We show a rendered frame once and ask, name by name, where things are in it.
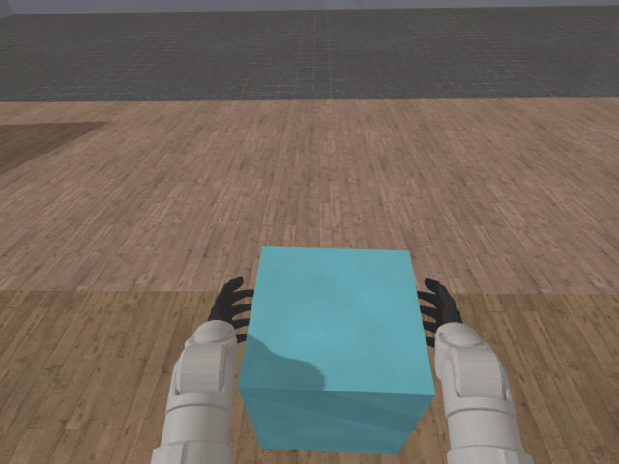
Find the right robot forearm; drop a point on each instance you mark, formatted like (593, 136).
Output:
(478, 402)

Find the right robot hand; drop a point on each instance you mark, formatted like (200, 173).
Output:
(445, 311)

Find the left robot forearm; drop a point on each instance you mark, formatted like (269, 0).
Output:
(200, 400)

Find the left robot hand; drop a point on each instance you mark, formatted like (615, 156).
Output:
(223, 309)

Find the carton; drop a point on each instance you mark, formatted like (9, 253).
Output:
(336, 356)

